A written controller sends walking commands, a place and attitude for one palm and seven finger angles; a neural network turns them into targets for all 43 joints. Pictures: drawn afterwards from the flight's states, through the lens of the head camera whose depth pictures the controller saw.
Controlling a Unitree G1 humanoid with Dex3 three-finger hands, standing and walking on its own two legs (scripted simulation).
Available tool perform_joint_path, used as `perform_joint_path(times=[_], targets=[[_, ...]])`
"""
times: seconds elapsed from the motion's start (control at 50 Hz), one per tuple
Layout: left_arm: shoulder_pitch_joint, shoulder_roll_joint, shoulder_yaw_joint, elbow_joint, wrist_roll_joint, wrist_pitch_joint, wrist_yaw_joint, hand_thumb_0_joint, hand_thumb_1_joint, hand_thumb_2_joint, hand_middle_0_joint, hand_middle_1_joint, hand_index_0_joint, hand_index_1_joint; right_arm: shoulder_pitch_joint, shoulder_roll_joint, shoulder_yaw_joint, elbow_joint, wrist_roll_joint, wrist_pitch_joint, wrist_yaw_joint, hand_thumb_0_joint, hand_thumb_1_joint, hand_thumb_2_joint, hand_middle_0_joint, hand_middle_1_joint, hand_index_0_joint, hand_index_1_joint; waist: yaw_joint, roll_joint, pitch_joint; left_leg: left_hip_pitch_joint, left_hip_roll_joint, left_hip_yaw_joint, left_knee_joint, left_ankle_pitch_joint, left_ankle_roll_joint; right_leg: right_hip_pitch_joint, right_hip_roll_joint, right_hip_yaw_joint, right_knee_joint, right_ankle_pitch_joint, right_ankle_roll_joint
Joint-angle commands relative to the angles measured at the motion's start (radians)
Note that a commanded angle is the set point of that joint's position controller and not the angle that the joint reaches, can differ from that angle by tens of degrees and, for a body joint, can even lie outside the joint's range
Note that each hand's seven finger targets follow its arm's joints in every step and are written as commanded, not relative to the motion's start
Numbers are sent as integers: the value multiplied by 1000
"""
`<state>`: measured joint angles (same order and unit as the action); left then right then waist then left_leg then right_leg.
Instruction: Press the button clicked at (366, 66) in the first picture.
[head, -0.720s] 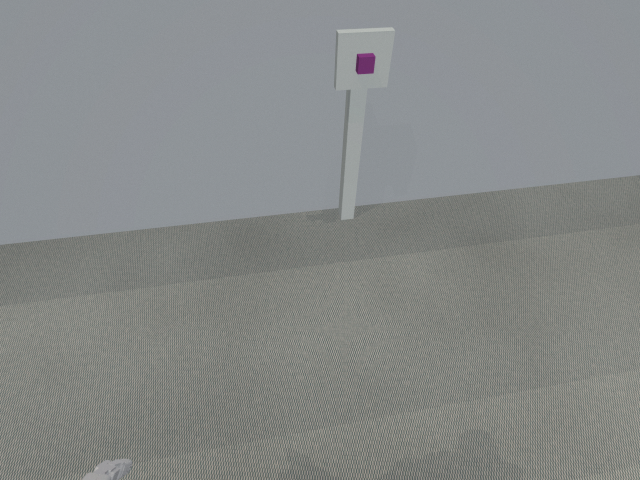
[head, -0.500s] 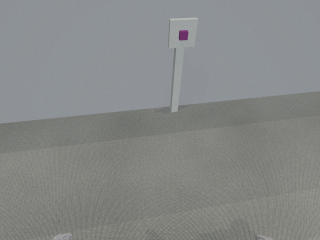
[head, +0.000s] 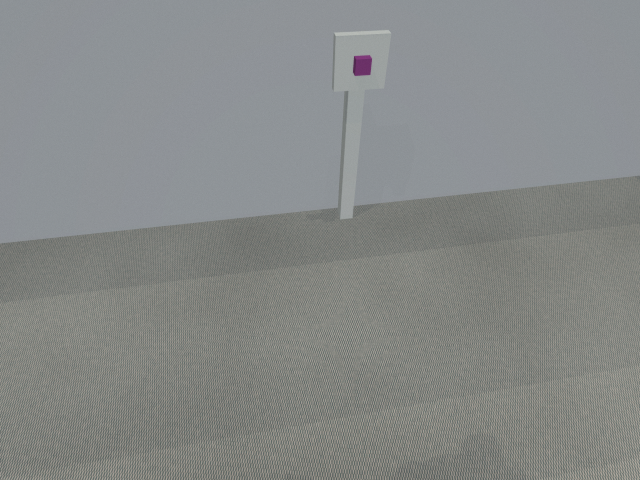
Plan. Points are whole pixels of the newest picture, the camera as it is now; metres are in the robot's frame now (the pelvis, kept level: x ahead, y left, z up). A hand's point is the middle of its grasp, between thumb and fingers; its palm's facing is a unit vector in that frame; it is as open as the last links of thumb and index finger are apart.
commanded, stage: stand and wait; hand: left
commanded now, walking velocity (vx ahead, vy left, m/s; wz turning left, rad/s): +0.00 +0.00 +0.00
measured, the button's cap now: (362, 65) +1.33 -0.06 -0.04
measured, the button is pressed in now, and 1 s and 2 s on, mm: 0 0 0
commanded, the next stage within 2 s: look at it before walking up in 0.18 s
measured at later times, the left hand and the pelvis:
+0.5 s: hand out of the picture +0.07 +0.24 -0.16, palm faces -0.03 -0.94 -0.33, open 7.4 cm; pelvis +0.00 +0.00 +0.00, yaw +0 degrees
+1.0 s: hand out of the picture +0.08 +0.25 -0.16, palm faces -0.03 -0.94 -0.33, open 7.4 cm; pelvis +0.01 +0.00 +0.00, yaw -1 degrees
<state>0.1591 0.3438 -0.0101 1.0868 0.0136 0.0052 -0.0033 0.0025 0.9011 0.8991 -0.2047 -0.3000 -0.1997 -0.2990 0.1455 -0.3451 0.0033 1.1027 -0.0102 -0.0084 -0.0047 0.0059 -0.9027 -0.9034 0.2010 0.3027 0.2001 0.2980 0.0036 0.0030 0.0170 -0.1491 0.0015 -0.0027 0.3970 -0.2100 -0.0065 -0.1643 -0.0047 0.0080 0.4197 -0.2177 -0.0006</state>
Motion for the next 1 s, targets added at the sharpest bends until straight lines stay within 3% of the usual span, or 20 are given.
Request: perform_joint_path(times=[0.0,0.48,0.84,0.94,0.98], targets=[[-58,208,44,-67,-2,-27,12,0,900,900,-200,-300,-200,-300,-63,-195,-40,-62,-1,-25,-8,0,-900,-900,200,300,200,300,-1,-20,-7,-28,104,-93,-79,36,36,-23,-114,116,-108,0,-34],[-54,201,44,-60,-2,-31,12,0,900,900,-200,-300,-200,-300,-59,-191,-39,-46,2,-27,-7,0,-900,-900,200,300,200,300,1,-19,-28,-4,114,-90,-80,88,31,-7,-114,111,-110,65,-31],[-51,202,44,-54,-3,-35,13,0,900,900,-200,-300,-200,-300,-73,-197,-39,-47,2,-29,-10,0,-900,-900,200,300,200,300,-1,-6,-62,40,122,-88,-83,176,30,34,-116,101,-101,184,-30],[-58,205,47,-62,-2,-28,11,0,900,900,-200,-300,-200,-300,-72,-200,-42,-50,1,-28,-14,0,-900,-900,200,300,200,300,-1,0,-34,45,127,-72,-75,169,28,8,-109,112,-95,197,-32],[-19,131,39,-62,-2,-8,14,0,900,900,-200,-300,-200,-300,-28,-117,-33,-49,0,-16,-18,0,-900,-900,200,300,200,300,-5,-14,-35,51,130,-38,-31,175,16,-24,-108,125,-60,244,-25]])
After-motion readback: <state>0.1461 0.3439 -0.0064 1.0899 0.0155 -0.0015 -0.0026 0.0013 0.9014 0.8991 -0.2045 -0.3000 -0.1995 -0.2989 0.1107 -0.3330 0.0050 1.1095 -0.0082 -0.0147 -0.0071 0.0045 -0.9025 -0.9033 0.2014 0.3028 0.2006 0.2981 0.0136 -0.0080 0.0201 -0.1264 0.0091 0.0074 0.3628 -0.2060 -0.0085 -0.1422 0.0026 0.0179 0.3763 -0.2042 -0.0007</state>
